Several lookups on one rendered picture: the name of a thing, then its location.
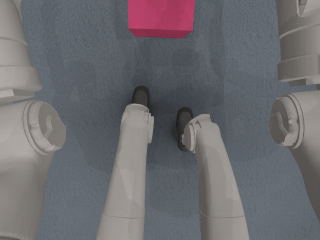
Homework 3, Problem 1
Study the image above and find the robot shin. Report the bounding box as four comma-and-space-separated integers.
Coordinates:
181, 114, 220, 149
120, 103, 149, 130

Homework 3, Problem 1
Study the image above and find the right robot forearm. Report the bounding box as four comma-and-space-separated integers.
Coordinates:
275, 0, 320, 91

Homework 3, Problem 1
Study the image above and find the robot right shin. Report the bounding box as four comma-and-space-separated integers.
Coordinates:
181, 114, 220, 149

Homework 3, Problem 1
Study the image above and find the carton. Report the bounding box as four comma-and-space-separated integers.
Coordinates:
128, 0, 195, 38

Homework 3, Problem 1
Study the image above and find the left robot forearm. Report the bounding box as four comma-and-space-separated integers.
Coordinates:
0, 0, 43, 107

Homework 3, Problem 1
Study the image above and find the robot left shin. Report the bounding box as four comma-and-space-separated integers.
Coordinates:
120, 103, 149, 130

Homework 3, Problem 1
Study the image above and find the left robot upper arm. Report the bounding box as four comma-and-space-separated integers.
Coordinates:
0, 99, 66, 240

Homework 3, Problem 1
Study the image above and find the right robot upper arm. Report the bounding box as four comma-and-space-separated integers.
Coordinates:
268, 90, 320, 223

